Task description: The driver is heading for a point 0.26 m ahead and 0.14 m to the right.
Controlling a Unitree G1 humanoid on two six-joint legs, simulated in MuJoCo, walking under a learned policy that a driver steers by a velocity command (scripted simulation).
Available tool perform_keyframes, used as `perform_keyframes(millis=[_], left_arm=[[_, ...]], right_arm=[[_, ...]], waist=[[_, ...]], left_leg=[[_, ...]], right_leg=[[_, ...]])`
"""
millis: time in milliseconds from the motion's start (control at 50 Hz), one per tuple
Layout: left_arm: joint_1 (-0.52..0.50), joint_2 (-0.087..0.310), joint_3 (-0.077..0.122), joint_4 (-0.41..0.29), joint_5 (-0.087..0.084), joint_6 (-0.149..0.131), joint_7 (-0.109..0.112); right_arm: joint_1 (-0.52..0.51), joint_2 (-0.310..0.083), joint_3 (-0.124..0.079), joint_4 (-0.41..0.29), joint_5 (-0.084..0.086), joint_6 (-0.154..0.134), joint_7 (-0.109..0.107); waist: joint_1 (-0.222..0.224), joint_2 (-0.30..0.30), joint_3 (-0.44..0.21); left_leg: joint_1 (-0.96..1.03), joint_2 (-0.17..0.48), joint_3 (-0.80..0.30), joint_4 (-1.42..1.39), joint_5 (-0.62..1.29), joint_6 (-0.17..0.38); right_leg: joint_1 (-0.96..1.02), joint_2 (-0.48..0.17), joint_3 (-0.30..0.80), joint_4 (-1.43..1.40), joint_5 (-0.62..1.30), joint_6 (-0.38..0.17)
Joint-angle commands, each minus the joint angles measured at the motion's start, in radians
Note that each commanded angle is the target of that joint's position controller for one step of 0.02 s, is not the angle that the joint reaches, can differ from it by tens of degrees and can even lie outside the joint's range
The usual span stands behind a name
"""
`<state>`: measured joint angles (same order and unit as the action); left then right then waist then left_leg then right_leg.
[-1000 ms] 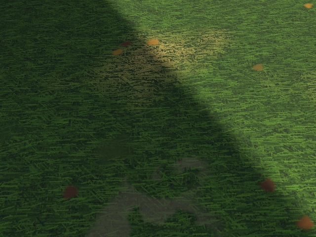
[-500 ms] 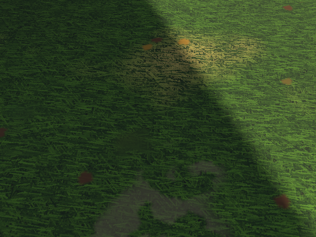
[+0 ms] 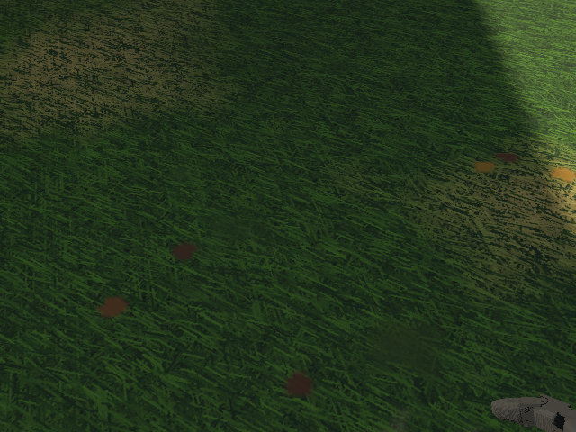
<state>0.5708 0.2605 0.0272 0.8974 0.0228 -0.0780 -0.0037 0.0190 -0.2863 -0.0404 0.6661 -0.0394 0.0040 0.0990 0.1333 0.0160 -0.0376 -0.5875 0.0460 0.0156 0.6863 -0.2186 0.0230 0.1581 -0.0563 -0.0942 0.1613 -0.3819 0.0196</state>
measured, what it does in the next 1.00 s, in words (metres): walks ahead: left foot, then right foot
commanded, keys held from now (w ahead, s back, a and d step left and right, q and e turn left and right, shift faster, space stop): w+e+shift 0.12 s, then shift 0.88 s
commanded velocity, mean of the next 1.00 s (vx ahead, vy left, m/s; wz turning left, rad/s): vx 0.32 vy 0.00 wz -0.18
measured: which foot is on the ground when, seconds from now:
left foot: up 0.00-0.02, down 0.04-0.44, up 0.46-0.80, down 0.82-1.00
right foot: down 0.00-0.06, up 0.08-0.42, down 0.44-1.00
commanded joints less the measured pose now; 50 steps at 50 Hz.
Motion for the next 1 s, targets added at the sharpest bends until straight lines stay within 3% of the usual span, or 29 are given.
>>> perform_keyframes(millis=[20,40,60,80,100,120,180,220,240,300,360,400,420,440,460,480,500,520,540,560,660,740,800,820,840,860,900,940,1000], left_arm=[[-0.106,0.237,0.053,-0.031,-0.014,-0.012,-0.001],[-0.15,0.233,0.051,-0.044,-0.022,-0.02,-0.004],[-0.134,0.096,0.017,-0.106,-0.037,-0.03,-0.017],[-0.186,0.095,0.025,-0.136,-0.043,-0.033,-0.017],[-0.245,0.119,0.04,-0.14,-0.043,-0.02,-0.015],[-0.238,0.1,0.035,-0.131,-0.036,-0.014,-0.023],[-0.163,0.033,0.03,-0.074,0.0,0.03,-0.032],[-0.19,0.011,0.029,-0.084,0.008,0.048,-0.037],[-0.231,0.005,0.028,-0.103,0.009,0.047,-0.04],[-0.355,-0.014,0.004,-0.148,0.007,0.027,-0.06],[-0.348,0.016,0.004,-0.131,0.019,0.025,-0.07],[-0.201,0.062,0.018,-0.072,0.036,0.02,-0.054],[-0.109,0.084,0.026,-0.034,0.046,0.012,-0.044],[-0.074,0.154,0.041,-0.023,0.052,0.004,-0.03],[-0.113,0.243,0.057,-0.033,0.055,0.005,-0.019],[-0.083,0.217,0.059,-0.049,-0.023,0.01,-0.015],[-0.197,0.182,0.052,-0.071,-0.039,0.02,-0.001],[-0.29,0.109,0.029,-0.081,-0.034,0.027,0.005],[-0.326,0.064,0.013,-0.074,-0.029,0.028,0.011],[-0.331,0.044,0.004,-0.063,-0.029,0.029,0.017],[-0.363,0.061,-0.001,-0.021,0.007,0.016,0.004],[-0.366,0.077,0.007,0.006,0.004,0.046,0.003],[-0.386,0.061,0.003,0.017,-0.009,0.07,0.012],[-0.365,0.042,-0.001,0.026,-0.008,0.073,0.014],[-0.312,0.024,-0.001,0.035,-0.021,0.078,0.013],[-0.314,0.014,-0.002,0.056,-0.024,0.084,0.013],[-0.302,0.012,-0.003,0.082,-0.011,0.081,0.012],[-0.294,0.033,0.001,0.105,-0.008,0.073,0.012],[-0.298,0.019,-0.005,0.137,-0.013,0.065,0.019]], right_arm=[[0.12,-0.106,-0.03,-0.036,0.006,-0.046,-0.038],[0.362,-0.162,-0.055,0.039,-0.007,-0.058,-0.065],[0.516,-0.3,-0.089,0.056,-0.036,-0.066,-0.093],[0.529,-0.316,-0.086,0.047,-0.028,-0.071,-0.095],[0.398,-0.25,-0.067,0.054,-0.031,-0.067,-0.1],[0.326,-0.17,-0.049,0.054,-0.021,-0.069,-0.097],[0.263,-0.043,-0.009,0.083,-0.001,-0.091,-0.094],[0.273,-0.025,-0.001,0.115,0.016,-0.116,-0.088],[0.267,-0.025,0.0,0.126,0.018,-0.124,-0.085],[0.219,-0.028,0.006,0.144,0.028,-0.128,-0.091],[0.271,-0.101,-0.009,0.181,0.044,-0.128,-0.106],[0.27,-0.138,-0.021,0.192,0.045,-0.109,-0.117],[0.274,-0.143,-0.022,0.193,0.047,-0.097,-0.121],[0.334,-0.13,-0.019,0.19,0.048,-0.088,-0.122],[0.562,0.021,0.014,0.203,0.07,-0.071,-0.112],[0.566,-0.047,0.005,0.23,0.076,-0.049,-0.122],[0.475,-0.075,-0.002,0.215,0.062,-0.042,-0.121],[0.39,-0.076,0.0,0.2,0.038,-0.041,-0.12],[0.349,-0.065,0.003,0.198,0.022,-0.033,-0.119],[0.362,-0.057,0.004,0.209,0.008,-0.014,-0.117],[0.356,0.007,0.018,0.242,0.021,0.031,-0.124],[0.291,-0.002,0.015,0.256,0.019,0.044,-0.133],[0.299,0.012,0.02,0.28,0.007,0.031,-0.134],[0.305,-0.008,0.021,0.281,-0.003,0.02,-0.137],[0.268,-0.064,0.013,0.272,0.001,0.008,-0.139],[0.234,-0.04,0.019,0.279,0.016,-0.003,-0.133],[0.194,-0.02,0.025,0.287,0.025,-0.02,-0.132],[0.219,-0.016,0.025,0.304,0.032,-0.026,-0.136],[0.269,0.001,0.025,0.333,0.031,-0.024,-0.137]], waist=[[-0.214,-0.14,0.055],[-0.336,-0.105,-0.098],[-0.36,0.145,-0.297],[-0.355,0.196,-0.355],[-0.283,0.107,-0.16],[-0.233,0.06,-0.048],[-0.126,0.104,0.078],[-0.093,0.105,0.114],[-0.086,0.113,0.128],[-0.082,0.132,0.149],[-0.074,0.104,0.09],[-0.014,0.073,0.014],[0.025,0.043,-0.035],[0.021,-0.044,-0.091],[-0.111,-0.282,-0.273],[-0.056,-0.167,-0.466],[-0.085,-0.102,-0.336],[-0.106,-0.06,-0.173],[-0.128,-0.037,-0.081],[-0.147,-0.042,-0.054],[-0.18,-0.086,-0.063],[-0.148,-0.123,-0.032],[-0.167,-0.078,0.039],[-0.163,-0.026,0.068],[-0.111,0.067,0.101],[-0.099,0.12,0.114],[-0.078,0.112,0.107],[-0.087,0.077,0.085],[-0.113,0.012,0.08]], left_leg=[[0.406,-0.113,0.085,-0.137,-0.061,0.049],[0.773,-0.055,0.015,-0.139,-0.034,0.063],[1.101,0.285,-0.409,-0.242,-0.542,0.102],[1.003,0.412,-0.762,-0.444,-0.765,0.094],[0.836,0.379,-0.641,-0.44,-0.64,0.071],[0.705,0.339,-0.471,-0.441,-0.46,0.064],[0.478,0.227,-0.149,-0.476,0.128,0.063],[0.452,0.204,-0.023,-0.455,0.599,0.082],[0.44,0.191,0.028,-0.469,0.705,0.085],[0.36,0.1,0.172,-0.494,0.693,0.074],[0.416,0.154,0.146,-0.442,0.77,0.076],[0.497,0.156,0.14,-0.232,0.853,0.056],[0.488,0.124,0.149,-0.052,0.77,0.04],[0.418,0.049,0.169,0.204,0.46,0.022],[0.173,-0.095,0.112,0.637,-0.472,-0.003],[0.139,-0.119,-0.093,0.741,-0.439,-0.003],[0.113,-0.071,-0.108,0.717,-0.342,-0.002],[0.084,-0.037,-0.084,0.636,-0.284,-0.002],[0.096,-0.015,-0.081,0.563,-0.261,-0.007],[0.187,-0.005,-0.075,0.493,-0.231,-0.014],[0.356,-0.024,-0.03,0.19,-0.186,-0.025],[0.395,-0.033,-0.01,0.032,-0.11,-0.018],[0.492,-0.034,-0.01,-0.188,-0.04,0.009],[0.49,0.031,-0.094,-0.293,-0.041,0.025],[0.39,0.118,-0.222,-0.384,-0.151,0.054],[0.205,0.151,-0.262,-0.465,-0.27,0.065],[0.146,0.107,-0.221,-0.491,-0.267,0.028],[0.22,0.073,-0.176,-0.466,-0.167,0.017],[0.321,0.057,-0.146,-0.42,-0.065,0.028]], right_leg=[[-0.254,-0.188,0.126,0.236,0.932,-0.203],[-0.46,-0.123,0.085,0.524,0.83,-0.179],[-0.796,0.01,0.056,0.935,0.227,-0.145],[-0.886,0.079,0.191,1.128,-0.077,-0.171],[-0.952,0.027,0.213,1.202,0.026,-0.173],[-0.941,-0.028,0.191,1.162,0.108,-0.165],[-0.81,-0.053,0.155,1.074,0.136,-0.098],[-0.818,-0.017,0.135,1.043,0.145,-0.076],[-0.828,0.001,0.122,0.988,0.183,-0.07],[-0.674,0.042,0.04,0.58,0.396,-0.068],[-0.484,0.095,0.015,0.447,0.487,-0.094],[-0.359,0.13,0.034,0.405,0.458,-0.128],[-0.249,0.127,0.056,0.333,0.517,-0.146],[-0.128,0.02,0.138,0.325,0.865,-0.164],[0.175,-0.311,0.455,0.504,1.605,-0.351],[0.217,-0.362,0.583,0.446,1.577,-0.431],[0.058,-0.31,0.514,0.349,1.295,-0.407],[-0.095,-0.258,0.456,0.281,1.09,-0.364],[-0.203,-0.221,0.405,0.236,1.016,-0.325],[-0.312,-0.194,0.353,0.196,0.993,-0.294],[-0.461,-0.124,0.23,0.135,0.782,-0.251],[-0.522,-0.11,0.275,0.073,0.213,-0.224],[-0.627,-0.088,0.307,0.075,-0.083,-0.158],[-0.638,-0.066,0.302,0.106,-0.096,-0.117],[-0.61,0.011,0.234,0.147,-0.047,-0.082],[-0.422,0.059,0.172,0.205,0.095,-0.067],[-0.275,0.036,0.183,0.215,0.218,-0.063],[-0.28,0.011,0.203,0.197,0.241,-0.069],[-0.337,0.0,0.213,0.167,0.239,-0.068]])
